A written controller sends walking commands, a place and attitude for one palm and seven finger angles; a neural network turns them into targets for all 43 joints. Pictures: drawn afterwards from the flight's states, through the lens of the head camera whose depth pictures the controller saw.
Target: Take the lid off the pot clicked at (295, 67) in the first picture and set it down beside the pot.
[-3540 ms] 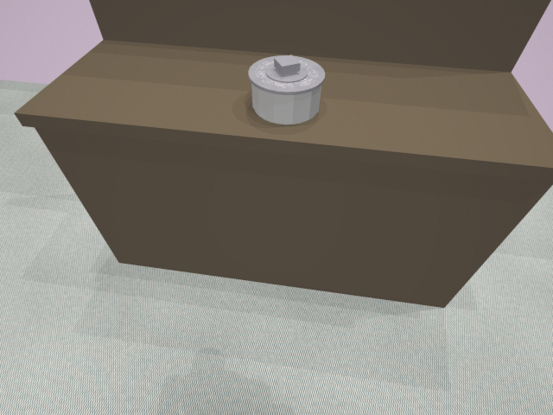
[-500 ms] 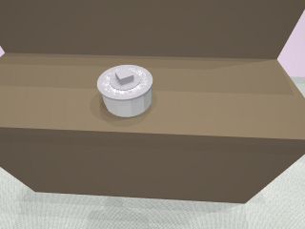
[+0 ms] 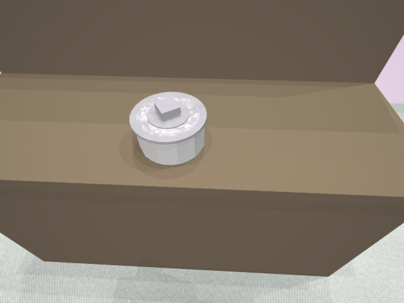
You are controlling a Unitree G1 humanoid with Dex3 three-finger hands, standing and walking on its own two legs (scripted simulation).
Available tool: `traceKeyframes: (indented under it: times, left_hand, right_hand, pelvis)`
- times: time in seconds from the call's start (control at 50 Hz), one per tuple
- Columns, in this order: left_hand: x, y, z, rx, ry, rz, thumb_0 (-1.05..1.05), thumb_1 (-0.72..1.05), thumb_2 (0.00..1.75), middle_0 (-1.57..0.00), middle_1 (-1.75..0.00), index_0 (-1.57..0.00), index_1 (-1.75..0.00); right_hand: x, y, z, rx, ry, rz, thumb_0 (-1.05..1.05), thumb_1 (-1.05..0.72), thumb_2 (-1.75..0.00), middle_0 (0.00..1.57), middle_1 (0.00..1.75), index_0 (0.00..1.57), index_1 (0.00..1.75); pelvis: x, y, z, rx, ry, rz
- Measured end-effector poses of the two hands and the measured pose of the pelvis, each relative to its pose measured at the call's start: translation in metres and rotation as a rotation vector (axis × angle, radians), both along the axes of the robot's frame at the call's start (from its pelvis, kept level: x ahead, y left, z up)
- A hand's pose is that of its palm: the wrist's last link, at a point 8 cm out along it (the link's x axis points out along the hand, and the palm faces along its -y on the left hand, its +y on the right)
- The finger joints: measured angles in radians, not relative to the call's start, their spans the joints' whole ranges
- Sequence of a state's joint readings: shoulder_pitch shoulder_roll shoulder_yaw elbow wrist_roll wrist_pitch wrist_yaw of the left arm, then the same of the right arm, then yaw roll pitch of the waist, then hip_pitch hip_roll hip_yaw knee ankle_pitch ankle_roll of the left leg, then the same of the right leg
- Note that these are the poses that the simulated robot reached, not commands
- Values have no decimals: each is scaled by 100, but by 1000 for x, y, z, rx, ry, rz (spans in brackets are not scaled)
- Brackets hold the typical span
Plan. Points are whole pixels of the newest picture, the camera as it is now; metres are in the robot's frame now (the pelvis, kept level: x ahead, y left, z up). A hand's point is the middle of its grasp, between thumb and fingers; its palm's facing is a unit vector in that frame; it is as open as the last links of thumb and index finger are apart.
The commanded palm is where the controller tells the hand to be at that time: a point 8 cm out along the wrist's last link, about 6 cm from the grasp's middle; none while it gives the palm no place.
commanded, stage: look again from close up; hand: left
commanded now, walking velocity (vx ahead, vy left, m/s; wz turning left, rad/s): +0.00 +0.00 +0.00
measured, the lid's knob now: (167, 108) +0.52 +0.12 +0.10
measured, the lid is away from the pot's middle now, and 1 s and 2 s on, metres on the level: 0.00 0.00 0.00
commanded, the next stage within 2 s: lift the closed hand beside the body in 0.46 s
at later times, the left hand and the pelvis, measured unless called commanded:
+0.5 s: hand out of the picture +0.00 +0.17 -0.17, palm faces +0.04 -0.98 -0.19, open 7.4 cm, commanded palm none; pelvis +0.00 +0.00 +0.00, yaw +0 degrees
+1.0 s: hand out of the picture +0.10 +0.23 -0.03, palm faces +0.22 -0.93 -0.28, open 4.1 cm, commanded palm +0.06 +0.27 +0.01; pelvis -0.04 +0.02 +0.00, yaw +2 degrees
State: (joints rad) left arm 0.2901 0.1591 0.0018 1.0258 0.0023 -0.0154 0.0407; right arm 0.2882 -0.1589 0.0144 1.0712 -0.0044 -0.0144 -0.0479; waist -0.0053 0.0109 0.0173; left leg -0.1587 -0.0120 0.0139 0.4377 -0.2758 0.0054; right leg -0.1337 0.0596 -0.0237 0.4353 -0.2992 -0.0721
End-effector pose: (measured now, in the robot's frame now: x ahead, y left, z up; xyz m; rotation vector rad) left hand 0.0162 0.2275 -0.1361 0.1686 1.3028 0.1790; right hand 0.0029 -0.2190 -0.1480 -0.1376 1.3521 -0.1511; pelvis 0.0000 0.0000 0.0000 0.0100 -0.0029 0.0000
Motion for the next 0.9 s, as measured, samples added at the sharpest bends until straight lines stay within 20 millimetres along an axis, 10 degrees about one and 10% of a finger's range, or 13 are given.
traceKeyframes:
  times: [0.6, 0.76, 0.9]
  left_hand:
    - [-22, -1, -3, -26, 32, 37, 1, 92, 90, -20, -30, -21, -30]
    - [88, 24, 89, 127, -581, -20, 2, 94, 90, -33, -45, -34, -45]
    - [79, 28, 117, 104, -727, -40, 1, 91, 90, -59, -72, -59, -72]
  right_hand:
    - [-6, 7, 6, -5, 5, 12, 0, -92, -90, 20, 30, 20, 30]
    - [56, -13, 27, -31, -337, 77, 1, -92, -90, 20, 30, 20, 30]
    - [126, -14, 73, -50, -595, 95, 1, -91, -90, 20, 30, 20, 30]
  pelvis:
    - [-3, 6, 1, -5, -11, 9]
    - [-22, 16, 4, -7, -12, 38]
    - [-34, 15, 4, -10, -11, 8]
